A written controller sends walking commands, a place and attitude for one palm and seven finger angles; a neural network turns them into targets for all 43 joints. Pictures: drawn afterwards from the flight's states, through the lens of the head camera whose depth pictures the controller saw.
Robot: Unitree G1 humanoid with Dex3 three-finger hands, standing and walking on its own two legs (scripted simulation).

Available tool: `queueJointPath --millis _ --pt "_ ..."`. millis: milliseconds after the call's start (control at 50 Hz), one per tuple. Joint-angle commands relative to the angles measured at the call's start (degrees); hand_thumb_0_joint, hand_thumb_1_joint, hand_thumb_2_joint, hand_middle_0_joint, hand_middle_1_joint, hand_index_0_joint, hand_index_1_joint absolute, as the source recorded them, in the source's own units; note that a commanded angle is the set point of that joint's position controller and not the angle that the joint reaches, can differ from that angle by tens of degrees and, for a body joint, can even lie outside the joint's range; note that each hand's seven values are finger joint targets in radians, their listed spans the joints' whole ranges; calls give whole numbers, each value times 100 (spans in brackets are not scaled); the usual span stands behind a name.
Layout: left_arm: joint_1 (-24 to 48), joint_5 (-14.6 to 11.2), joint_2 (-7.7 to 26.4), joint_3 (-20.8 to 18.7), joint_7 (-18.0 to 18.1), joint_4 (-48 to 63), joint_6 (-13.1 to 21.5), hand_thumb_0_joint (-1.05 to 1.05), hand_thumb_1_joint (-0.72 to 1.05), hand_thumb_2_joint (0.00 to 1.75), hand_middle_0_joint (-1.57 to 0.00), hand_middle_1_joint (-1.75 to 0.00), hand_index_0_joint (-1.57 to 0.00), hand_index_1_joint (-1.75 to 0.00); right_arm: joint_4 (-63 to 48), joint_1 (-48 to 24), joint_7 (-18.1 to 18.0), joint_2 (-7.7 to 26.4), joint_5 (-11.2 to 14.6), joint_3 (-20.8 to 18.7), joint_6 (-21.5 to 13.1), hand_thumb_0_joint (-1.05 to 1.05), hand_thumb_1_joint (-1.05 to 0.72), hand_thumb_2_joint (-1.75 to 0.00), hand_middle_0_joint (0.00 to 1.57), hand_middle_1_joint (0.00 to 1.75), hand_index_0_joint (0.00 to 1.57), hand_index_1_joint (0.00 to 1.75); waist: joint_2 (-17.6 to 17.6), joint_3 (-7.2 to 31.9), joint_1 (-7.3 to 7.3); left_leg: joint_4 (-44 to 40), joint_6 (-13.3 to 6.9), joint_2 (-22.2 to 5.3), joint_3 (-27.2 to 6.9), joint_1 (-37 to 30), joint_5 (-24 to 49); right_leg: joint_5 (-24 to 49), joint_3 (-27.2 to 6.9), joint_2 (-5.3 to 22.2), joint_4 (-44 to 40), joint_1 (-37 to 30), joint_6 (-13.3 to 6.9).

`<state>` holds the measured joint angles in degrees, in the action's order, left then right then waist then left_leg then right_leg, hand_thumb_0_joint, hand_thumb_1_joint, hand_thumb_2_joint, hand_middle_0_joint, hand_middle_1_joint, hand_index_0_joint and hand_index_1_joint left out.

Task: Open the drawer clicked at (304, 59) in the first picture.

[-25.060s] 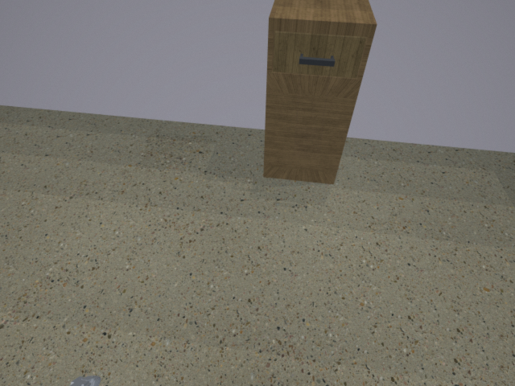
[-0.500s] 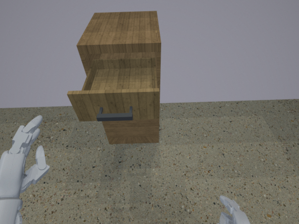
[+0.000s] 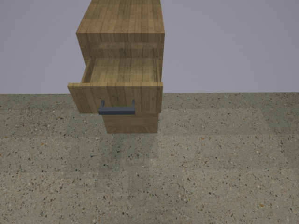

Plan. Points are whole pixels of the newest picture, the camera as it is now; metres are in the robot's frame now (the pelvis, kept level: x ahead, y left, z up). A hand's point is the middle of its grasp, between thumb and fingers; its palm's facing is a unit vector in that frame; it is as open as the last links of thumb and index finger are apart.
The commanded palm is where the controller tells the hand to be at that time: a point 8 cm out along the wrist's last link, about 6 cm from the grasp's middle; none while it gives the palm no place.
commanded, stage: let the arm hang, fingers relaxed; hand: left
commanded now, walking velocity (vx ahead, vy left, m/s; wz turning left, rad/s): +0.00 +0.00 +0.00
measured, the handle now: (117, 106) +0.53 +0.16 -0.06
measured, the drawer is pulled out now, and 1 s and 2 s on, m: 0.30 0.30 0.30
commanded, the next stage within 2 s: look to check the result in 0.54 s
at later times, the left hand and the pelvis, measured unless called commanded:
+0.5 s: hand out of the picture +0.00 +0.18 -0.18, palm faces +0.03 -0.98 -0.17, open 7.3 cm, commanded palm none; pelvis +0.00 +0.02 +0.00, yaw -1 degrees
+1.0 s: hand out of the picture +0.00 +0.18 -0.18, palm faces +0.02 -0.99 -0.17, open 7.4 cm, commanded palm none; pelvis +0.02 +0.03 +0.00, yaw -1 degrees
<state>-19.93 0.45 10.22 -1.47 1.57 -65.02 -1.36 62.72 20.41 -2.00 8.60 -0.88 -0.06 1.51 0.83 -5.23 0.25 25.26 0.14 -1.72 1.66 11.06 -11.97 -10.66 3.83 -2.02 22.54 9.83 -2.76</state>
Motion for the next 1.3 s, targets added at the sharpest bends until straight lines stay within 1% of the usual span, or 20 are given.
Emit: queueJointPath --millis 0,60,80,120,160,200,220,240,300,340,500,520,620,680,780,840,900,940,1060,1280 --pt "-94 -9 363 -5 30 87 153 0 90 90 -20 -30 -20 -30 -74 359 -61 344 15 -79 -110 0 -90 -90 20 30 20 30 -172 -100 -49 -588 -238 -375 -390 96 -133 -479 -759 653 -682 230 -80" --pt "-159 -2 318 -6 46 33 143 0 90 90 -20 -30 -20 -30 20 413 -58 288 7 -84 -117 0 -90 -90 20 30 20 30 -128 -94 -43 -649 -250 -372 -391 110 -307 -561 -739 630 -632 270 -60" --pt "-163 0 307 -5 48 18 139 0 90 90 -20 -30 -20 -30 36 410 -57 261 8 -87 -117 0 -90 -90 20 30 20 30 -168 -170 -36 -665 -254 -370 -391 145 -362 -591 -739 628 -617 330 -54" --pt "-195 21 268 -15 65 16 136 0 90 90 -20 -30 -20 -30 53 421 -59 231 11 -105 -111 0 -90 -90 20 30 20 30 -46 -284 -30 -701 -262 -375 -415 202 -525 -706 -731 595 -596 459 -50" --pt "-183 17 215 -26 65 26 137 0 90 90 -20 -30 -20 -30 76 453 -61 169 -3 -101 -132 0 -90 -90 20 30 20 30 -81 -208 -41 -729 -279 -381 -447 253 -503 -538 -718 592 -516 368 -45" --pt "-175 21 185 -37 66 36 140 0 90 90 -20 -30 -20 -30 81 441 -64 143 0 -111 -150 0 -90 -90 20 30 20 30 8 -251 -30 -757 -277 -385 -448 290 -532 -456 -684 592 -455 381 -35" --pt "-201 37 177 -36 76 56 140 0 90 90 -20 -30 -20 -30 60 412 -64 152 9 -124 -142 0 -90 -90 20 30 20 30 -58 -332 -21 -757 -280 -393 -469 304 -613 -529 -689 559 -452 486 -28" --pt "-192 33 141 -43 75 57 143 0 90 90 -20 -30 -20 -30 56 434 -64 118 -3 -128 -151 0 -90 -90 20 30 20 30 -81 -286 -34 -767 -295 -398 -478 319 -584 -446 -681 573 -434 436 -25" --pt "-177 27 104 -47 77 61 157 0 90 90 -20 -30 -20 -30 72 407 -76 71 2 -126 -181 0 -90 -90 20 30 20 30 113 -208 -27 -743 -288 -391 -455 260 -380 -182 -688 588 -350 361 -28" --pt "-162 34 98 -49 79 68 161 0 90 90 -20 -30 -20 -30 58 431 -80 50 7 -125 -185 0 -90 -90 20 30 20 30 3 -226 -42 -749 -298 -415 -487 269 -335 -127 -654 587 -341 342 -20" --pt "-139 34 79 -49 74 58 166 0 90 90 -20 -30 -20 -30 56 391 -86 105 12 -118 -200 0 -90 -90 20 30 20 30 92 -185 -52 -802 -298 -418 -488 126 -252 -8 -625 619 -326 314 3" --pt "-169 44 79 -52 80 55 172 0 90 90 -20 -30 -20 -30 36 361 -85 113 23 -128 -192 0 -90 -90 20 30 20 30 2 -209 -52 -767 -296 -424 -468 81 -217 -23 -625 613 -343 372 3" --pt "-150 41 88 -36 81 27 172 0 90 90 -20 -30 -20 -30 44 366 -84 149 28 -125 -185 0 -90 -90 20 30 20 30 -37 -165 -78 -766 -294 -417 -469 6 -183 -29 -640 618 -356 353 10" --pt "-143 31 76 -37 74 -1 169 0 90 90 -20 -30 -20 -30 58 346 -87 161 17 -113 -195 0 -90 -90 20 30 20 30 47 -116 -74 -794 -295 -415 -459 -31 -169 16 -651 637 -361 300 12" --pt "-124 26 84 -34 79 -28 176 0 90 90 -20 -30 -20 -30 78 357 -94 165 24 -103 -207 0 -90 -90 20 30 20 30 0 -79 -81 -758 -288 -428 -425 -95 88 168 -627 646 -344 230 24" --pt "-145 29 77 -26 81 -42 170 0 90 90 -20 -30 -20 -30 95 325 -89 171 26 -101 -197 0 -90 -90 20 30 20 30 42 -173 -77 -766 -283 -420 -417 -87 27 100 -630 653 -366 300 27" --pt "-130 23 69 -30 86 -41 181 0 90 90 -20 -30 -20 -30 96 330 -96 171 28 -103 -214 0 -90 -90 20 30 20 30 -97 -32 -83 -722 -291 -424 -414 -199 281 275 -643 656 -333 209 28" --pt "-127 27 85 -26 91 -38 179 0 90 90 -20 -30 -20 -30 112 316 -91 165 33 -104 -208 0 -90 -90 20 30 20 30 -15 -105 -76 -718 -286 -424 -396 -175 244 221 -633 669 -364 238 33" --pt "-101 24 87 -28 90 -29 184 0 90 90 -20 -30 -20 -30 137 288 -88 153 26 -101 -206 0 -90 -90 20 30 20 30 -66 -147 -74 -718 -279 -409 -376 -177 282 270 -647 672 -373 235 31" --pt "-65 15 106 -39 90 -27 189 0 90 90 -20 -30 -20 -30 160 239 -100 168 31 -99 -220 0 -90 -90 20 30 20 30 -19 -35 -69 -696 -267 -426 -335 -307 500 419 -648 675 -360 146 44"
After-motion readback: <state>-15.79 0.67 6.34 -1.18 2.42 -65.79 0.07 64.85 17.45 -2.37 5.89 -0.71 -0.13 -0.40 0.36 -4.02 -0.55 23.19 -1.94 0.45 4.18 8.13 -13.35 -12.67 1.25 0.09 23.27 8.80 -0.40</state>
